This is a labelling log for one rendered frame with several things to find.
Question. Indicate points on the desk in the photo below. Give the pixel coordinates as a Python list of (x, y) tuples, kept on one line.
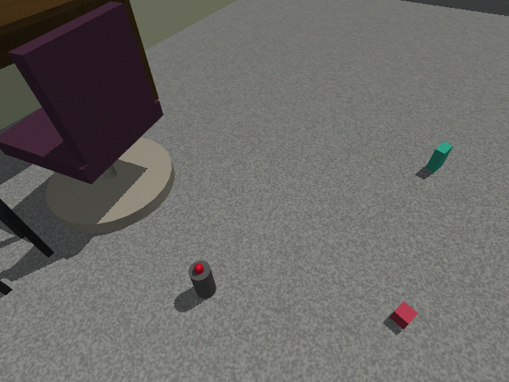
[(24, 20)]

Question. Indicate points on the office chair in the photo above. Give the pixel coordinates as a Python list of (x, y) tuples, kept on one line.
[(96, 100)]

